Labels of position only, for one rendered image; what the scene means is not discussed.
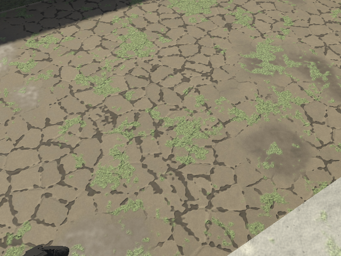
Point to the robot left hand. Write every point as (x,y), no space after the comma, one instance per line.
(39,250)

